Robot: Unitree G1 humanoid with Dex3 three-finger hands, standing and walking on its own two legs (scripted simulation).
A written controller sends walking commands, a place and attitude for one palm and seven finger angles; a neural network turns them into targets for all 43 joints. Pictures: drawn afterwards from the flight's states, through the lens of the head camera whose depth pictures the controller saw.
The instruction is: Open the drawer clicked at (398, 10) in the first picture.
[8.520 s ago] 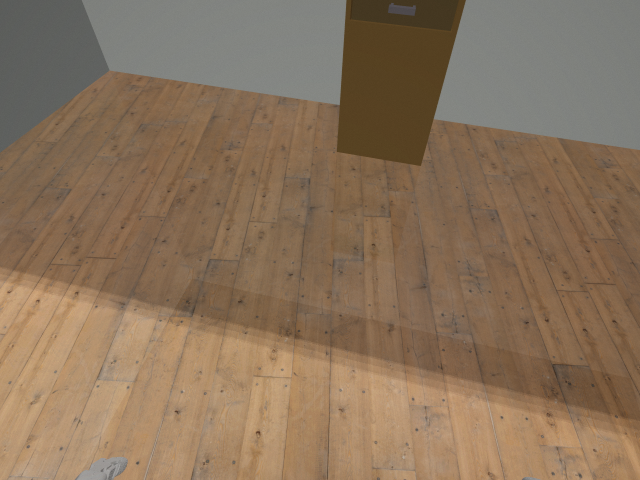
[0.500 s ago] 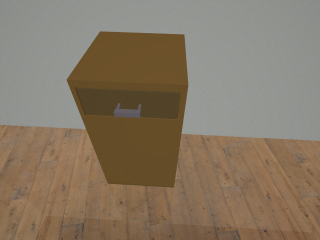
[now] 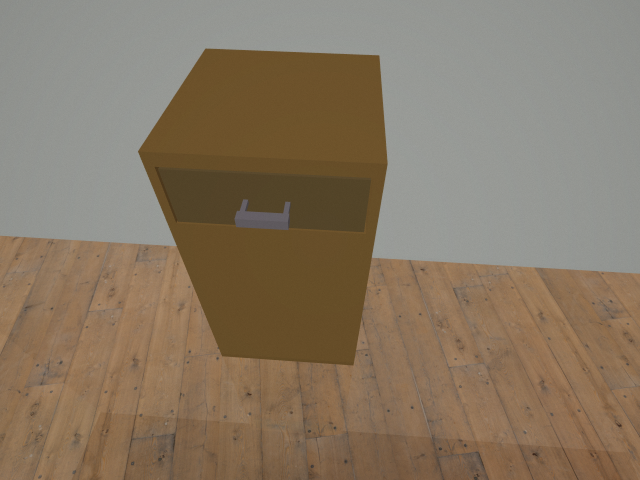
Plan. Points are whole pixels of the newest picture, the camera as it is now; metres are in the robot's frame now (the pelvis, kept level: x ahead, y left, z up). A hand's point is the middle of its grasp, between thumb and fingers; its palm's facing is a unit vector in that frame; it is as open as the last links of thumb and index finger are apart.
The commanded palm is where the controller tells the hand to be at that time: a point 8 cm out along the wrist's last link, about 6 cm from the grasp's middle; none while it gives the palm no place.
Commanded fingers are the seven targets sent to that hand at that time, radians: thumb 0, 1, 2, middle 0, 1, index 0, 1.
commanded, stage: look again from close up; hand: left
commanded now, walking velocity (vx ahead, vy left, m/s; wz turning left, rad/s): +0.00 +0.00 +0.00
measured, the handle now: (264, 212) +0.58 +0.14 -0.05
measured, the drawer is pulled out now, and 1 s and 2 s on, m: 0.00 0.00 0.00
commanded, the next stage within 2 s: shuffle to correct the standing spot in 0.32 s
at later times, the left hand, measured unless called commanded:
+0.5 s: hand out of the picture +0.02 +0.15 -0.17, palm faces +0.03 -0.99 -0.17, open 7.4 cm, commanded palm none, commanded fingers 0.00 0.90 0.90 -0.20 -0.30 -0.20 -0.30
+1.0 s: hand out of the picture +0.09 +0.16 -0.17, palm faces +0.01 -0.97 -0.24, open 7.4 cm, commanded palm none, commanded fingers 0.00 0.90 0.90 -0.20 -0.30 -0.20 -0.30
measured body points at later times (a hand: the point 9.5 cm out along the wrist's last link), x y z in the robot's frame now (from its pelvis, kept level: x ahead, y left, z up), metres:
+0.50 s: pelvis +0.02 -0.01 +0.00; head +0.03 -0.01 +0.45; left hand +0.01 +0.20 -0.16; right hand +0.01 -0.21 -0.16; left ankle +0.01 +0.10 -0.74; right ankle +0.05 -0.12 -0.74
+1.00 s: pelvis +0.08 -0.02 +0.00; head +0.09 -0.04 +0.45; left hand +0.09 +0.21 -0.15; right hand +0.07 -0.24 -0.17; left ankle +0.01 +0.10 -0.74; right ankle +0.05 -0.12 -0.74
